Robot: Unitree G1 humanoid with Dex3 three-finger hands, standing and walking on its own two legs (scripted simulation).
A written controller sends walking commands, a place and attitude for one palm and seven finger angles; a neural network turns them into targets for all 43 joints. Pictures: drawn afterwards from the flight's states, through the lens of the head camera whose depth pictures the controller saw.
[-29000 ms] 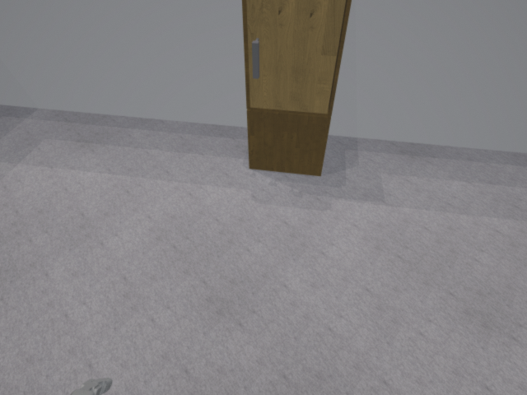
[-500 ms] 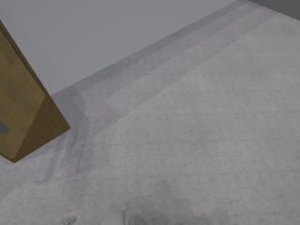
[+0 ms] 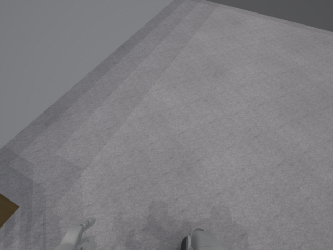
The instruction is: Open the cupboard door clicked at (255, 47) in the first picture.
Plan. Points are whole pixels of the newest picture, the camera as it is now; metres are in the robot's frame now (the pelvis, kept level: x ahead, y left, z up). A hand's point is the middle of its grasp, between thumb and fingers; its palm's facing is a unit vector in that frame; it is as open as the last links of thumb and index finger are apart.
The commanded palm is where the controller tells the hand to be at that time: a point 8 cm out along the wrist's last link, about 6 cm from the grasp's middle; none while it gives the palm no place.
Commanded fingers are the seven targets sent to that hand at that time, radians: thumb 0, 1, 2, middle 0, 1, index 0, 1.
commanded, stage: walk to a spot facing it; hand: left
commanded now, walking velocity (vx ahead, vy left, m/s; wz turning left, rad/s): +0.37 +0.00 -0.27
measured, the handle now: out of the picture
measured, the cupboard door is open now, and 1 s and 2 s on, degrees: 46 46 46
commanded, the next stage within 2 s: turn to face it in 1.06 s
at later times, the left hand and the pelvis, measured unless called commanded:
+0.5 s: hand (112, 231) +0.19 +0.15 -0.17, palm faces +0.01 -0.98 -0.21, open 7.3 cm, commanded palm none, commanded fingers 0.00 0.90 0.90 -0.20 -0.30 -0.20 -0.30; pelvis +0.22 -0.04 +0.00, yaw -5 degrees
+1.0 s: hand (140, 121) +0.58 +0.09 -0.17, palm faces -0.16 -0.96 -0.25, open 7.4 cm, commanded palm none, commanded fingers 0.00 0.90 0.90 -0.20 -0.30 -0.20 -0.30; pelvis +0.44 -0.09 -0.02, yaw -9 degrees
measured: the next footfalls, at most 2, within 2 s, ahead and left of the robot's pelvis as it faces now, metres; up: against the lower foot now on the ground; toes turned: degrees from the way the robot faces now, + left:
right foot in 0.08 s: +0.15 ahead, -0.11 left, +0.00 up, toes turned -8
left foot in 0.58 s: +0.40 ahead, +0.08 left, +0.00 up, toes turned +1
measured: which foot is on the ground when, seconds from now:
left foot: down 0.00-0.06, up 0.08-0.56, down 0.58-0.98, up 1.00-1.00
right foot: up 0.00-0.06, down 0.08-0.58, up 0.60-0.96, down 0.98-1.00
